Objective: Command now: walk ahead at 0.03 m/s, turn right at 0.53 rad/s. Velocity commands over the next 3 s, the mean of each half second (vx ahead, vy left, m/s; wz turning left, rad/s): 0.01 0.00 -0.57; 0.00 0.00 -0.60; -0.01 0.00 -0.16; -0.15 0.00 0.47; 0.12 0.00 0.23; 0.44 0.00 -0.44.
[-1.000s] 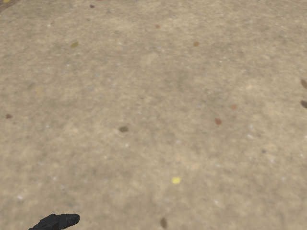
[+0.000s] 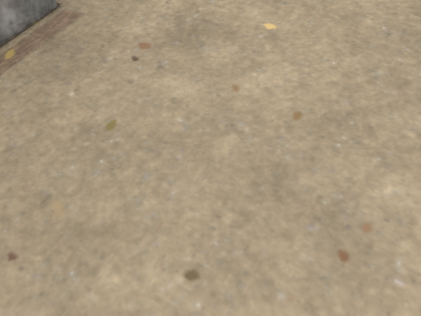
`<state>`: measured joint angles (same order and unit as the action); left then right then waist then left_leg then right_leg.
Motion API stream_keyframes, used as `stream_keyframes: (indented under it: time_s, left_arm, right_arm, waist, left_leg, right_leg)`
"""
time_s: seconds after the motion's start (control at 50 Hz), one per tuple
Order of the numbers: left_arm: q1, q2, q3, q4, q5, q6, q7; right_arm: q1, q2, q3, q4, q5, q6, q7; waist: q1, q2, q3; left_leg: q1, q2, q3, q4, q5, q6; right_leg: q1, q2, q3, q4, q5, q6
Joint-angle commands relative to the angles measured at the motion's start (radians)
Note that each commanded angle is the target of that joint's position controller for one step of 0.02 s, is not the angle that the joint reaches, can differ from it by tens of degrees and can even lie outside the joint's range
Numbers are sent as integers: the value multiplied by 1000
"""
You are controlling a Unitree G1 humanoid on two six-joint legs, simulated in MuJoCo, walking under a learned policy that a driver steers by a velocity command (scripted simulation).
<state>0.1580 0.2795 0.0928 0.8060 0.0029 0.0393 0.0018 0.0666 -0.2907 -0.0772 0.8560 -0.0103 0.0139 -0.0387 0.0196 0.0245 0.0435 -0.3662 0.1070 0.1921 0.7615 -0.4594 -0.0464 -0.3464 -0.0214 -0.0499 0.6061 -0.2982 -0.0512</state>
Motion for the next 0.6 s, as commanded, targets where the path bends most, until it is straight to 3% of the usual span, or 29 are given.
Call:
stream_keyframes:
  time_s: [0.02,0.04,0.06,0.08,0.12,0.2,0.28,0.34,0.38,0.42,0.44,0.46,0.48,0.5,0.52,0.54,0.56,0.6]
  left_arm:
    - [116,243,54,-52,25,-51,0]
    - [51,222,51,-64,2,-61,6]
    - [5,177,37,-77,-18,-60,14]
    - [-18,160,30,-85,-24,-54,23]
    - [-3,156,26,-90,-14,-48,33]
    - [23,184,34,-92,-19,-38,45]
    - [0,200,38,-107,-15,-27,43]
    - [-19,199,36,-118,-14,-20,36]
    - [-36,196,33,-129,-17,-13,36]
    - [-74,188,26,-146,-29,-3,42]
    - [-61,160,18,-154,-27,1,47]
    - [-3,94,1,-154,-13,0,44]
    - [14,138,18,-183,-20,-11,41]
    - [31,220,41,-161,-15,-18,36]
    - [39,243,55,-138,-25,-13,33]
    - [53,214,53,-118,-26,0,37]
    - [46,191,47,-121,-22,9,37]
    - [10,145,32,-147,-32,13,27]
  right_arm:
    - [-84,-93,-22,-104,15,-13,2]
    - [-64,-97,-27,-89,20,-12,-5]
    - [-56,-113,-34,-73,10,-10,-14]
    - [-49,-119,-38,-73,3,-10,-18]
    - [-32,-99,-36,-70,6,-15,-15]
    - [-58,-66,-25,-78,12,-19,-13]
    - [-64,-77,-24,-79,16,-23,-2]
    - [-47,-89,-26,-80,20,-35,8]
    - [-19,-97,-28,-78,23,-47,18]
    - [57,-102,-33,-58,24,-58,29]
    - [91,-141,-44,-49,15,-59,28]
    - [89,-207,-55,-61,-3,-50,19]
    - [76,-230,-55,-66,-38,-45,22]
    - [39,-181,-42,-92,-32,-48,21]
    - [-4,-131,-30,-108,-22,-47,16]
    - [-29,-116,-25,-117,-9,-44,12]
    - [-31,-106,-20,-118,5,-41,7]
    - [5,-116,-18,-110,1,-30,-5]
  waist:
    - [34,-185,-177]
    - [2,-140,-155]
    - [-12,-116,-146]
    - [-28,-123,-148]
    - [-32,-123,-174]
    - [-10,-134,-162]
    - [0,-163,-133]
    - [1,-179,-131]
    - [-10,-191,-141]
    - [-60,-184,-148]
    - [-59,-138,-163]
    - [-10,100,-187]
    - [9,273,-151]
    - [9,180,-142]
    - [19,119,-120]
    - [27,91,-101]
    - [13,101,-81]
    - [-11,122,-66]
  left_leg:
    - [-348,-88,-217,445,-177,-14]
    - [-369,-71,-238,426,-76,-3]
    - [-363,-57,-249,400,-20,-2]
    - [-322,-62,-253,392,25,-4]
    - [-283,-86,-251,363,88,-9]
    - [-257,-105,-263,158,132,-29]
    - [-152,-124,-268,25,138,-39]
    - [-87,-141,-273,-58,109,-30]
    - [-36,-149,-273,-146,113,-18]
    - [100,-146,-253,-368,275,7]
    - [220,-62,-302,-426,381,36]
    - [342,158,-499,-434,596,119]
    - [315,310,-716,-448,761,307]
    - [289,326,-679,-451,730,351]
    - [266,250,-555,-437,676,301]
    - [260,183,-465,-430,599,252]
    - [262,160,-420,-432,591,242]
    - [261,127,-336,-450,600,248]
  right_leg:
    - [335,-318,467,-254,682,-302]
    - [323,-270,401,-247,609,-240]
    - [303,-247,368,-246,580,-200]
    - [264,-230,346,-247,587,-188]
    - [266,-206,330,-249,607,-189]
    - [287,-186,353,-247,517,-181]
    - [201,-167,404,-253,385,-183]
    - [188,-157,461,-228,405,-178]
    - [202,-147,502,-198,460,-166]
    - [174,-99,505,-147,428,-115]
    - [96,-52,474,-85,292,-66]
    - [-50,75,321,142,-67,-7]
    - [-236,170,225,330,-390,41]
    - [-255,93,238,513,-351,70]
    - [-253,75,224,576,-272,86]
    - [-261,64,206,601,-212,106]
    - [-285,57,195,624,-162,125]
    - [-281,46,138,574,-108,147]
